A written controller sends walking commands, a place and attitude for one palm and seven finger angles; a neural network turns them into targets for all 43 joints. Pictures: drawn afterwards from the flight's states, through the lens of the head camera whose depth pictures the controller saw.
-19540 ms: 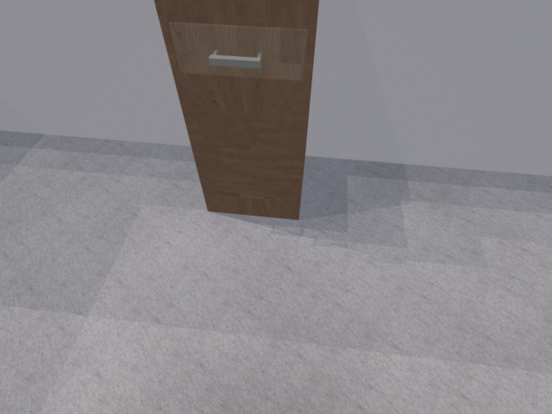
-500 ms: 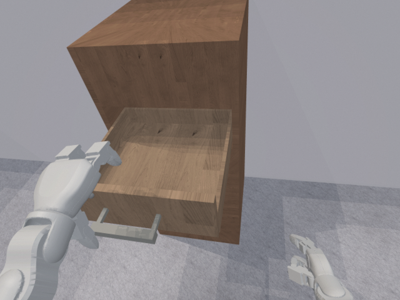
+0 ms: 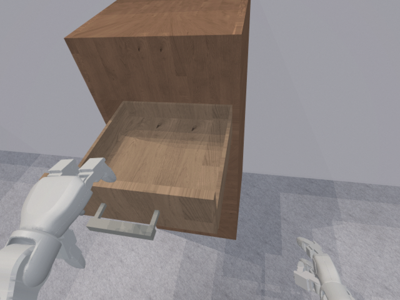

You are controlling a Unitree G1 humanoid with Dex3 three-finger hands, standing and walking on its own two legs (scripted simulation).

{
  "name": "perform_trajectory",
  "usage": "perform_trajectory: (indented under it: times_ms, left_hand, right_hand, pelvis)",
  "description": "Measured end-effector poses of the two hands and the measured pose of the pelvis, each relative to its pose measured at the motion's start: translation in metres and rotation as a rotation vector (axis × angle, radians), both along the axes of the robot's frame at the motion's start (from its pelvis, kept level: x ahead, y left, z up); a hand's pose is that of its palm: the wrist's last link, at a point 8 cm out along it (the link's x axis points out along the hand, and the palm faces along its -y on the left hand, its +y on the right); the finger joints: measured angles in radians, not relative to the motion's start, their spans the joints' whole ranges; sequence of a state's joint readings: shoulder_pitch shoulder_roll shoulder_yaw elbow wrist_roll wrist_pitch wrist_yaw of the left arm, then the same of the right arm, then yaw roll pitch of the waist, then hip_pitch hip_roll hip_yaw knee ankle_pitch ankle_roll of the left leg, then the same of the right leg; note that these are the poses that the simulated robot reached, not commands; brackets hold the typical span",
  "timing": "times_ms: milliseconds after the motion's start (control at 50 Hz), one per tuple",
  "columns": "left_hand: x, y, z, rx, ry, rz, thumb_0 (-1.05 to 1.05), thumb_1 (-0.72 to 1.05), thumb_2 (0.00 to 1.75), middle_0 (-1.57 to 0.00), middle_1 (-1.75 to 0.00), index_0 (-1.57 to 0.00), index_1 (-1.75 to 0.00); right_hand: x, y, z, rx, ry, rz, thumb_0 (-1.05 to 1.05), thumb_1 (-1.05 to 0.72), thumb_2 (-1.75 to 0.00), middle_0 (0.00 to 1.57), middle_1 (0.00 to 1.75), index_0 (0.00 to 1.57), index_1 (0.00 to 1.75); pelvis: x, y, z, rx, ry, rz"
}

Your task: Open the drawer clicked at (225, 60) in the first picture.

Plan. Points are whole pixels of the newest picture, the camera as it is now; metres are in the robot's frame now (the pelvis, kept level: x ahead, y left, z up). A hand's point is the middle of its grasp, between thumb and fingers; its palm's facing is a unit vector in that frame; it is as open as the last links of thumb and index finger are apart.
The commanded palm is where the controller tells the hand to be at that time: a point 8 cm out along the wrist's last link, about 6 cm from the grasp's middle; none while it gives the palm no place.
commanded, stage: draw the hand back to the body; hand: left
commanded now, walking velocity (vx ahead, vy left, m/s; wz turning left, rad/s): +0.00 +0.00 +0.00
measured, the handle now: (124, 219) +0.26 +0.22 +0.01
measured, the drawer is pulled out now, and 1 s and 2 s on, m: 0.30 0.30 0.30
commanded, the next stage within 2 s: step back with the hand held close in 1.18 s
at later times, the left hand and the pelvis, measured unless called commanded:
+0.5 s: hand (80, 186) +0.22 +0.22 +0.19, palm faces +0.38 -0.86 -0.35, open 12.8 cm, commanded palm +0.17 +0.26 +0.20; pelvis +0.03 +0.00 +0.00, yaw +0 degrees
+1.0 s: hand (70, 191) +0.22 +0.23 +0.18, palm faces +0.44 -0.80 -0.41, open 8.5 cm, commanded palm +0.16 +0.27 +0.20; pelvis +0.04 -0.01 +0.00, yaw +0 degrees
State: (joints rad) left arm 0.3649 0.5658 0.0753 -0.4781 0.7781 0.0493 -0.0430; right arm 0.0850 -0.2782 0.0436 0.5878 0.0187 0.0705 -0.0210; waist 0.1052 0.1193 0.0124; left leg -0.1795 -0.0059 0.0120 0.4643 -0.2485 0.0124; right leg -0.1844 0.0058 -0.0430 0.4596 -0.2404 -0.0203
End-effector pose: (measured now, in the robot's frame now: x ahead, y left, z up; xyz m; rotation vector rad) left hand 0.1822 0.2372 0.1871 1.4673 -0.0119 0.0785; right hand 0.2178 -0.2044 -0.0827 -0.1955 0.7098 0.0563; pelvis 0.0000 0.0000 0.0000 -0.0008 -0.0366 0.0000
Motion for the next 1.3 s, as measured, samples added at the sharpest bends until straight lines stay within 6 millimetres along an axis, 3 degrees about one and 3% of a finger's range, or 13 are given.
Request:
perform_trajectory:
  times_ms: [80, 200, 300, 340, 400, 540, 680, 900, 1060, 1300]
  left_hand:
    - [-0.002, -0.002, 0.008, 0.030, -0.036, -0.051, 0.00, -0.50, 0.30, -0.33, -1.20, -0.33, -1.20]
    - [-0.004, 0.023, 0.017, 0.046, -0.060, 0.027, 0.00, -0.50, 0.30, -0.32, -1.20, -0.32, -1.20]
    - [-0.005, 0.030, 0.000, -0.726, -0.239, 0.061, -0.01, -0.47, 0.31, -0.32, -1.18, -0.32, -1.18]
    - [-0.006, 0.023, -0.007, -0.898, -0.295, 0.053, -0.01, -0.43, 0.33, -0.31, -1.16, -0.32, -1.16]
    - [-0.005, 0.014, -0.005, -1.016, -0.366, 0.005, -0.01, -0.37, 0.36, -0.31, -1.11, -0.31, -1.11]
    - [0.004, 0.025, 0.019, -0.974, -0.472, -0.044, -0.01, -0.17, 0.44, -0.29, -0.98, -0.29, -0.98]
    - [0.012, 0.026, 0.009, -0.977, -0.398, 0.013, -0.01, 0.07, 0.55, -0.27, -0.83, -0.27, -0.83]
    - [-0.004, 0.031, 0.013, -0.920, -0.402, 0.075, 0.00, 0.45, 0.71, -0.25, -0.58, -0.25, -0.58]
    - [-0.011, 0.027, 0.008, -0.955, -0.418, 0.100, 0.01, 0.72, 0.82, -0.23, -0.41, -0.23, -0.41]
    - [-0.021, 0.021, 0.013, -0.939, -0.425, 0.079, 0.01, 0.87, 0.89, -0.22, -0.31, -0.22, -0.31]
  right_hand:
    - [0.001, 0.003, 0.002, 0.002, -0.010, -0.004, 0.01, -0.91, -0.90, 0.20, 0.30, 0.20, 0.30]
    - [0.003, 0.006, 0.001, 0.021, -0.004, -0.009, 0.01, -0.91, -0.90, 0.20, 0.30, 0.20, 0.30]
    - [-0.001, 0.007, 0.008, 0.023, -0.094, -0.064, 0.01, -0.91, -0.90, 0.20, 0.30, 0.20, 0.30]
    - [-0.006, 0.007, 0.011, 0.005, -0.112, -0.073, 0.01, -0.91, -0.90, 0.20, 0.30, 0.20, 0.30]
    - [-0.012, 0.004, 0.015, -0.029, -0.121, -0.073, 0.01, -0.91, -0.90, 0.20, 0.30, 0.20, 0.30]
    - [-0.012, -0.005, 0.011, -0.042, -0.106, -0.093, 0.01, -0.91, -0.90, 0.20, 0.30, 0.20, 0.30]
    - [-0.004, -0.011, 0.005, -0.025, -0.083, -0.116, 0.01, -0.91, -0.90, 0.20, 0.30, 0.20, 0.30]
    - [0.011, -0.011, 0.006, -0.007, -0.097, -0.115, 0.01, -0.91, -0.90, 0.20, 0.30, 0.20, 0.30]
    - [0.009, -0.011, 0.007, 0.001, -0.110, -0.100, 0.01, -0.91, -0.90, 0.20, 0.30, 0.20, 0.30]
    - [-0.008, -0.022, 0.005, 0.001, -0.105, -0.117, 0.01, -0.91, -0.90, 0.20, 0.30, 0.20, 0.30]
  pelvis:
    - [0.002, 0.001, 0.000, -0.002, 0.003, -0.004]
    - [0.005, 0.003, -0.001, -0.004, 0.009, -0.006]
    - [0.009, 0.005, -0.001, -0.005, -0.014, -0.005]
    - [0.013, 0.004, -0.001, -0.003, -0.015, -0.005]
    - [0.021, 0.002, 0.000, -0.003, -0.016, -0.003]
    - [0.032, 0.001, -0.001, -0.007, -0.014, 0.000]
    - [0.038, 0.001, 0.000, -0.005, 0.012, -0.007]
    - [0.039, -0.003, 0.000, -0.005, 0.016, 0.004]
    - [0.034, -0.008, 0.000, 0.000, 0.007, 0.010]
    - [0.024, -0.015, 0.000, -0.001, -0.010, 0.009]
